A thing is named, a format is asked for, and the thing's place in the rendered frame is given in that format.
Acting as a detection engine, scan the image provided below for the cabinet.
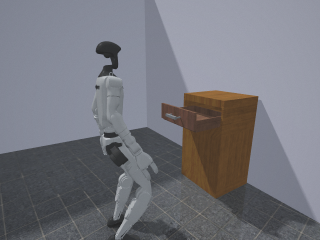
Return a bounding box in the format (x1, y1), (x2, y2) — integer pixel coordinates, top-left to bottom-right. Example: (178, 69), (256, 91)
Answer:
(181, 90), (259, 199)

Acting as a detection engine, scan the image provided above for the robot right hand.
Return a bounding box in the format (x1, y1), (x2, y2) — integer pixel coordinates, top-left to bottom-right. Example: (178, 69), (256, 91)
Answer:
(135, 151), (159, 181)

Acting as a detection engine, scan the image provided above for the right robot forearm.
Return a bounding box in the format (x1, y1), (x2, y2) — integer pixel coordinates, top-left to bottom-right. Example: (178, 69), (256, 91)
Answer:
(110, 113), (143, 157)

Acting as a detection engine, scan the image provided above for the left robot upper arm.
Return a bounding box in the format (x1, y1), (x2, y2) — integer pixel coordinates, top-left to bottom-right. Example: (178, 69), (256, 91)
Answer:
(91, 92), (98, 115)

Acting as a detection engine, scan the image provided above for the left robot forearm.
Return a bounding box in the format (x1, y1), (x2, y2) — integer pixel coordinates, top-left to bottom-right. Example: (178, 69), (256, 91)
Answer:
(93, 112), (106, 137)

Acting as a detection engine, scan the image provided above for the drawer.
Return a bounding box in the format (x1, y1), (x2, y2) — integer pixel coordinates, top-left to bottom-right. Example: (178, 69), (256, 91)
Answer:
(161, 103), (222, 133)

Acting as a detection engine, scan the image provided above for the humanoid robot head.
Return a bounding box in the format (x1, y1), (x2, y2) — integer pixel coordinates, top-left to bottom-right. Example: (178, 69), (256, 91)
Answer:
(96, 41), (121, 78)

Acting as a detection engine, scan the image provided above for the robot torso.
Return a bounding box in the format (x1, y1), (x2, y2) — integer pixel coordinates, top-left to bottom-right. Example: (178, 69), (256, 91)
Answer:
(95, 72), (124, 155)

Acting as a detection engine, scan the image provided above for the handle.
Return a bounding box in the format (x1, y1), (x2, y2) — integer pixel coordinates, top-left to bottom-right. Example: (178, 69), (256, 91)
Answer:
(165, 113), (181, 120)

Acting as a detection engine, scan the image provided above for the right robot upper arm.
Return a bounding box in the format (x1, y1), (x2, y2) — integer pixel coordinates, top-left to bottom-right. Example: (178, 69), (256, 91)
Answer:
(105, 76), (123, 125)

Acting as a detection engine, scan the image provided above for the robot left hand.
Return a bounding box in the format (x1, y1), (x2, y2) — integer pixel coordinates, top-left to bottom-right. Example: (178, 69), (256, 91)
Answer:
(100, 137), (107, 156)

